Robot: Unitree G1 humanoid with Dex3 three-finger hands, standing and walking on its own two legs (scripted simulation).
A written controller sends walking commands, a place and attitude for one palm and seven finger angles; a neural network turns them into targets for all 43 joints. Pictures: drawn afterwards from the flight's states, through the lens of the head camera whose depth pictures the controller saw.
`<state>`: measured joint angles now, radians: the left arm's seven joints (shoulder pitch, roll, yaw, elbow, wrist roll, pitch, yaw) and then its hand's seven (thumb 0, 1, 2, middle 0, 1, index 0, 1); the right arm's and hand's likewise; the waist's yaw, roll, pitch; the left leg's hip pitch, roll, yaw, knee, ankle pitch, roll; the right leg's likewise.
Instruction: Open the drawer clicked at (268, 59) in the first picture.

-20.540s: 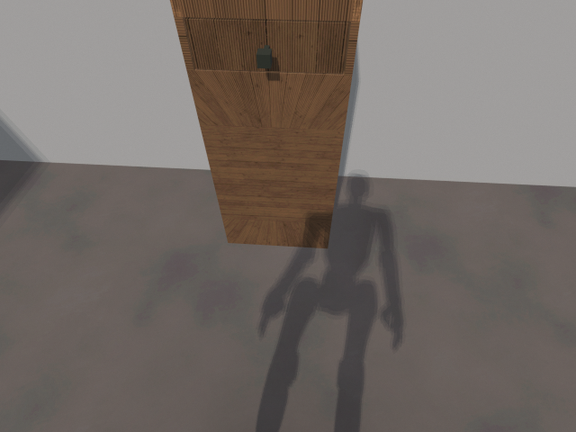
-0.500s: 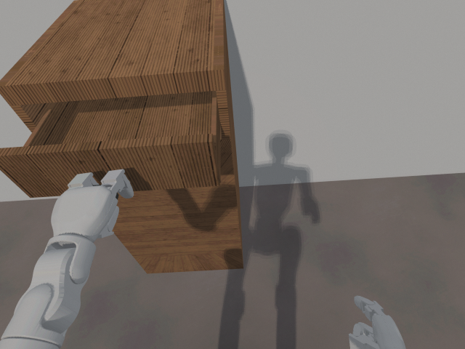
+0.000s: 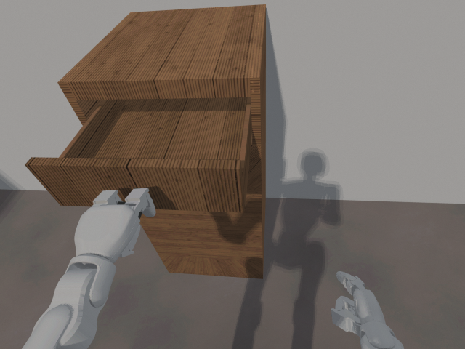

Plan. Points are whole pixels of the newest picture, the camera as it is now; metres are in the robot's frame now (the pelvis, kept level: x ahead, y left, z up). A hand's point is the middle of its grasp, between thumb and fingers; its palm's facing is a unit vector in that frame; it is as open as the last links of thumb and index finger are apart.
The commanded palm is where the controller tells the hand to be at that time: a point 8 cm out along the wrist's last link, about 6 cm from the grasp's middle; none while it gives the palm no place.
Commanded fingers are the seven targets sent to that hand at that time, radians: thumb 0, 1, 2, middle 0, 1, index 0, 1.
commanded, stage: pull the drawer open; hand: left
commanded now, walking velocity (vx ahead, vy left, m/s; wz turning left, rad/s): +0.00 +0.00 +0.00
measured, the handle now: (130, 206) +0.31 +0.23 +0.09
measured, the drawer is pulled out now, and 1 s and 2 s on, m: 0.20 0.30 0.30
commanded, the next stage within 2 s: open the thumb to release the handle in 0.90 s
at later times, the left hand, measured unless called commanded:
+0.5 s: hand (108, 283) +0.18 +0.22 +0.07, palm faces +0.00 -0.12 -0.99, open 6.3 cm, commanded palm +0.13 +0.23 +0.14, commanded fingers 0.00 0.90 0.90 -0.40 -1.35 -0.40 -1.35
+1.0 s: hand (102, 299) +0.16 +0.22 +0.07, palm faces +0.03 -0.11 -0.99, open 6.3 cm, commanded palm +0.14 +0.23 +0.14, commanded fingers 0.00 0.83 0.87 -0.40 -1.34 -0.40 -1.34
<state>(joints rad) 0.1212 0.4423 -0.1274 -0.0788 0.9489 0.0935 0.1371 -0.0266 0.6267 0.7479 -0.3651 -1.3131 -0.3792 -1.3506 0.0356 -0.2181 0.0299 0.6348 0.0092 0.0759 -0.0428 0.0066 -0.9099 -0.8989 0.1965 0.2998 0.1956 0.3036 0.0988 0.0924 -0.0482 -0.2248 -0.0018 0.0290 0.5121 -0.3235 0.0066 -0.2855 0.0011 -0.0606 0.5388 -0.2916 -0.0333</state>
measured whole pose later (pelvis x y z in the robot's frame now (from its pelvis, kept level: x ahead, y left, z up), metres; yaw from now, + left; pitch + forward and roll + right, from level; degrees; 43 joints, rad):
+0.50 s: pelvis +0.01 +0.00 +0.00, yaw -3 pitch +4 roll +0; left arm 0.65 0.46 0.00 -0.46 0.91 0.06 0.22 -0.02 0.65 0.71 -0.32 -1.31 -0.34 -1.35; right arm 0.14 -0.30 -0.02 0.58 0.00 0.08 0.01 0.01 -0.91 -0.90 0.19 0.30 0.19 0.30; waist 0.06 0.09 -0.07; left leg -0.27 0.02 0.08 0.55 -0.36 0.00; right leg -0.34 0.03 -0.01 0.57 -0.30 -0.03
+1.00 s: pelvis +0.00 +0.00 -0.01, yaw -2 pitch +2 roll +0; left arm 0.64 0.47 -0.04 -0.46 0.93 0.07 0.22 -0.01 0.62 0.75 -0.35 -1.31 -0.37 -1.34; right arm 0.10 -0.24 0.04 0.56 0.00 0.08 0.01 0.01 -0.91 -0.90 0.20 0.30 0.20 0.30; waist 0.10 0.09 -0.07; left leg -0.26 0.03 0.06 0.60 -0.37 0.00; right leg -0.32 0.03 -0.03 0.60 -0.31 -0.04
